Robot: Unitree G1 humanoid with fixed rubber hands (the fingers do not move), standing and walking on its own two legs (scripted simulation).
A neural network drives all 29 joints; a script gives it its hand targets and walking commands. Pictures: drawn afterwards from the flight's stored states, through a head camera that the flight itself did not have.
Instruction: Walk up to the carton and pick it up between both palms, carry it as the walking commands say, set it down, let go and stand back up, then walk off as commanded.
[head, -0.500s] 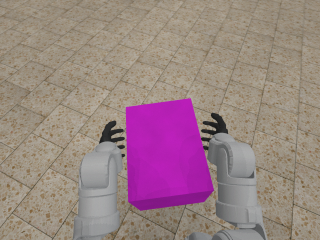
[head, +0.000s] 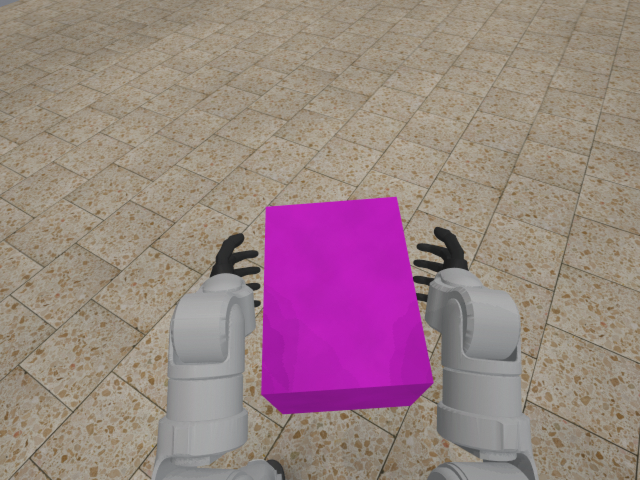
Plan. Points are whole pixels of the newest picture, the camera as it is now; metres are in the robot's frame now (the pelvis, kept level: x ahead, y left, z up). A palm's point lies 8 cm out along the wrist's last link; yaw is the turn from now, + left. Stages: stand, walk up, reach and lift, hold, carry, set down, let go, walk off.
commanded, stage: carry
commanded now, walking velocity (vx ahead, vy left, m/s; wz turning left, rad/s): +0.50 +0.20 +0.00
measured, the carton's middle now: (338, 307) +0.34 +0.00 -0.01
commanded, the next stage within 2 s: none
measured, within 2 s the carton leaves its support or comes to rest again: neither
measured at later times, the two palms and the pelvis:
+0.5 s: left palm (203, 124) +0.64 +0.22 +0.10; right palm (356, 123) +0.63 -0.04 +0.10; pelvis +0.34 +0.11 +0.00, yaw -1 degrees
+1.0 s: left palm (179, 51) +0.98 +0.36 +0.07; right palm (288, 46) +0.97 +0.10 +0.08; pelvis +0.66 +0.26 +0.01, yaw -5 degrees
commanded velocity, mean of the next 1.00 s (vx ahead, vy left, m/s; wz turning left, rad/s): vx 0.50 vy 0.20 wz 0.00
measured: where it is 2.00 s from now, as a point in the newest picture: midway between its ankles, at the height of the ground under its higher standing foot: (234, 227)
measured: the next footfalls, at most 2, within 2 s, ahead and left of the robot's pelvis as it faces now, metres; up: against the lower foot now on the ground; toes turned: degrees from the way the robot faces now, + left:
left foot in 0.06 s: +0.23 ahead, +0.17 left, +0.00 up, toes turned +8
right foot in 0.40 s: +0.38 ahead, -0.01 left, +0.00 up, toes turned -12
